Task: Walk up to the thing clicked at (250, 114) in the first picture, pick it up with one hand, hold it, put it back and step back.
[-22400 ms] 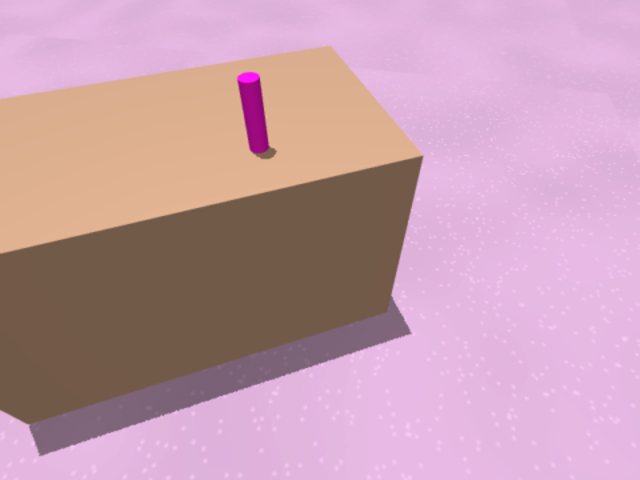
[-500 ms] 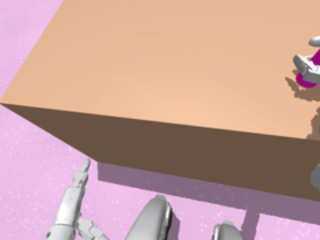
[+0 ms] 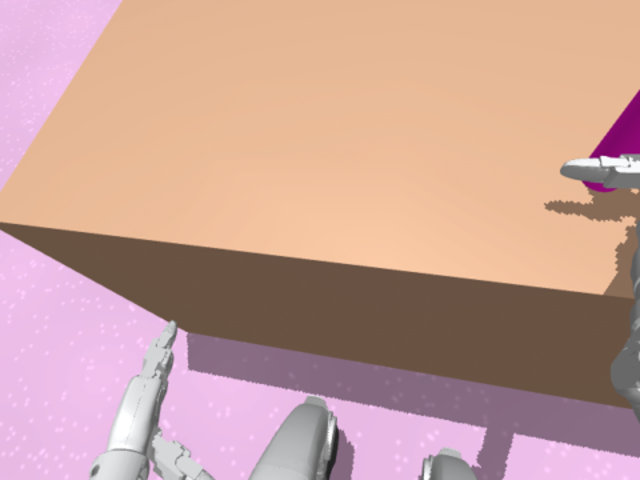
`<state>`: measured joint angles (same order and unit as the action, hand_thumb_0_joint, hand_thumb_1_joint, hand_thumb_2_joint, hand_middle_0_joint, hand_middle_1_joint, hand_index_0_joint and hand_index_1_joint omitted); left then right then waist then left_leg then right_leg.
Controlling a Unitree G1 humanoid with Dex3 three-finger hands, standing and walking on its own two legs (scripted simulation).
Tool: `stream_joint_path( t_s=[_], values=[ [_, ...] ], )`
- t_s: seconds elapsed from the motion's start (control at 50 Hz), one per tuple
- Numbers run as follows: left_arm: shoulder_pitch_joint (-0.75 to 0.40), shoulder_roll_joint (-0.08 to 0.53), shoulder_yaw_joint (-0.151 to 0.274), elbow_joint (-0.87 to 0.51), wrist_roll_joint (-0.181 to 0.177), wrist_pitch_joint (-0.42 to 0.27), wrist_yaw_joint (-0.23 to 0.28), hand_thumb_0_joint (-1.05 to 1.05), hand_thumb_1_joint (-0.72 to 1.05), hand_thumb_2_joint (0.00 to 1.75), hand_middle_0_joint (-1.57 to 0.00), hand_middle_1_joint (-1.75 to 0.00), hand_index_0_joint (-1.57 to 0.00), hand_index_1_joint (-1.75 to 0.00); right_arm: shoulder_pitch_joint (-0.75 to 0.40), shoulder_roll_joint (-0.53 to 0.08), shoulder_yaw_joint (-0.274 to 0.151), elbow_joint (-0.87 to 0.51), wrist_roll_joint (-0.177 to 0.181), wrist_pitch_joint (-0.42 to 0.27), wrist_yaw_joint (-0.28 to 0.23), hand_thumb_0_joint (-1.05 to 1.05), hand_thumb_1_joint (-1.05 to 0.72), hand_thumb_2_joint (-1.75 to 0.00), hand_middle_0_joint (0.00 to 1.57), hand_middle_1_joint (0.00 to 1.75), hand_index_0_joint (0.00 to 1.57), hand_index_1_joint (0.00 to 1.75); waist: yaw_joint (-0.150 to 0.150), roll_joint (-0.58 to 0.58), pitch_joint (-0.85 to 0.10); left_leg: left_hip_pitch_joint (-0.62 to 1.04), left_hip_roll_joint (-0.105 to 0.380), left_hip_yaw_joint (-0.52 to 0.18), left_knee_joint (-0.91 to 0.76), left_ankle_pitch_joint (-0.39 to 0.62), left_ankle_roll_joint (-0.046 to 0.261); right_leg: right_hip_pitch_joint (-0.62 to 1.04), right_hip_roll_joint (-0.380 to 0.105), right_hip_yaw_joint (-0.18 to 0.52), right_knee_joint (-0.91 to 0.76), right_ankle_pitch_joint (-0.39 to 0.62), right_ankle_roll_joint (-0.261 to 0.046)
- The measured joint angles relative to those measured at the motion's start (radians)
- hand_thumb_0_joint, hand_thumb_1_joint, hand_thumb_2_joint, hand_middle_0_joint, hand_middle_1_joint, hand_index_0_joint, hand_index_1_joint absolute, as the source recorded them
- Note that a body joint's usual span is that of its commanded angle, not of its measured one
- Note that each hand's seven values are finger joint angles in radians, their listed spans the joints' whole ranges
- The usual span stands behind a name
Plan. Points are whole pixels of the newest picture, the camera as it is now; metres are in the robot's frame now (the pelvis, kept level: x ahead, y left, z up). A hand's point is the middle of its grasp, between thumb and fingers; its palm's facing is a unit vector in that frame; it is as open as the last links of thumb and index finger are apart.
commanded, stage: withdraw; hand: right
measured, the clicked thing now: out of the picture +0.52 -0.22 +0.10
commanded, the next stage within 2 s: rise in 0.24 s
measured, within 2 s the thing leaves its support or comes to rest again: neither
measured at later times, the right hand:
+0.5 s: hand out of the picture +0.50 -0.31 +0.18, palm faces +0.30 +0.94 -0.18, open 17.1 cm
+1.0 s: hand out of the picture +0.33 -0.31 +0.14, palm faces +0.34 +0.87 -0.36, open 17.3 cm
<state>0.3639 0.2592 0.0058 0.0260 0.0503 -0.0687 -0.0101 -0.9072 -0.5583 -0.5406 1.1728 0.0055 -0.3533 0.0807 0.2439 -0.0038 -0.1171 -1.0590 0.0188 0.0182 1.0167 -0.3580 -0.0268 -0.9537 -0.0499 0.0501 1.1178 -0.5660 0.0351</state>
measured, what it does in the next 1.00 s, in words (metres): rises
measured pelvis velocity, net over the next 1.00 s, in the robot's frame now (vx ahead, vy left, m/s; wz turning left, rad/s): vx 0.04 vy -0.01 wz -0.02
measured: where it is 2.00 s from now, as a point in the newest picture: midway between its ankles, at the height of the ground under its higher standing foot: outside the picture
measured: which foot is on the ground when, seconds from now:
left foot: down 0.00-1.00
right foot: down 0.00-1.00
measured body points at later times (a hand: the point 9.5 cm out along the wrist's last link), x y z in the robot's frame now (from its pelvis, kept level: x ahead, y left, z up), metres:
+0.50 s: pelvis +0.01 +0.00 +0.04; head +0.10 -0.01 +0.48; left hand +0.17 +0.24 +0.00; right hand +0.48 -0.36 +0.19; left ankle +0.06 +0.14 -0.66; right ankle -0.03 -0.14 -0.66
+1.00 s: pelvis +0.04 -0.01 +0.06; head +0.05 +0.00 +0.51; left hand +0.21 +0.25 +0.01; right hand +0.31 -0.36 +0.16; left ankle +0.06 +0.14 -0.66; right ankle -0.03 -0.14 -0.66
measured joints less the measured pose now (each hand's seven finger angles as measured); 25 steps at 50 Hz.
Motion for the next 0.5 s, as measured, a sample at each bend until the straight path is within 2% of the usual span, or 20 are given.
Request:
stream_joint_path(
  t_s=[0.14, 0.22, 0.28, 0.38, 0.42, 0.5],
  values=[
    [0.018, 0.016, 0.019, 0.023, -0.013, 0.013, 0.004, -0.01, -0.54, 0.06, -0.07, -0.04, -0.06, -0.05, 0.008, -0.032, -0.032, -0.047, 0.002, 0.047, 0.015, -0.01, 0.35, -0.06, 0.17, 0.09, 0.16, 0.09, -0.01, 0.001, -0.004, 0.064, -0.001, 0.001, -0.048, 0.008, 0.001, 0.064, -0.002, -0.002, -0.052, 0.012, 0.001],
    [0.006, 0.023, 0.017, 0.114, -0.021, 0.028, 0.014, -0.01, -0.54, 0.06, -0.07, -0.04, -0.05, -0.05, -0.025, -0.076, -0.019, -0.048, 0.01, 0.08, 0.03, -0.01, 0.37, -0.04, 0.14, 0.07, 0.12, 0.07, -0.031, -0.009, -0.002, 0.114, -0.001, 0.005, -0.087, 0.018, 0.001, 0.11, -0.002, 0.0, -0.09, 0.024, 0.0],
    [-0.018, 0.024, -0.002, 0.152, -0.031, 0.045, 0.019, -0.01, -0.54, 0.05, -0.06, -0.04, -0.05, -0.05, -0.052, -0.115, -0.011, -0.031, 0.015, 0.111, 0.062, -0.01, 0.39, -0.03, 0.12, 0.05, 0.11, 0.05, -0.045, -0.018, -0.003, 0.155, 0.0, 0.003, -0.12, 0.028, -0.001, 0.152, -0.001, -0.004, -0.125, 0.037, -0.002],
    [-0.04, 0.018, -0.033, 0.189, -0.052, 0.028, 0.022, -0.01, -0.54, 0.05, -0.06, -0.03, -0.05, -0.05, -0.083, -0.162, 0.018, 0.046, 0.038, 0.175, 0.139, -0.01, 0.41, -0.03, 0.1, 0.05, 0.09, 0.05, -0.067, -0.033, -0.016, 0.225, 0.008, 0.006, -0.177, 0.045, -0.004, 0.219, 0.006, -0.003, -0.187, 0.061, -0.006],
    [-0.043, 0.014, -0.046, 0.176, -0.057, 0.036, 0.015, -0.01, -0.54, 0.05, -0.06, -0.04, -0.05, -0.05, -0.08, -0.184, 0.042, 0.071, -0.002, 0.203, 0.133, 0.0, 0.42, -0.03, 0.09, 0.05, 0.09, 0.05, -0.078, -0.03, -0.013, 0.247, 0.007, -0.001, -0.195, 0.053, -0.004, 0.246, 0.006, -0.011, -0.211, 0.07, -0.007],
    [-0.027, -0.004, -0.054, 0.163, -0.068, 0.04, -0.01, -0.01, -0.53, 0.05, -0.07, -0.04, -0.05, -0.05, -0.051, -0.204, 0.09, 0.084, -0.041, 0.265, 0.091, 0.0, 0.46, -0.04, 0.08, 0.05, 0.08, 0.05, -0.102, -0.018, 0.005, 0.285, 0.01, -0.005, -0.231, 0.069, -0.004, 0.287, 0.01, -0.017, -0.255, 0.091, -0.009]
  ],
)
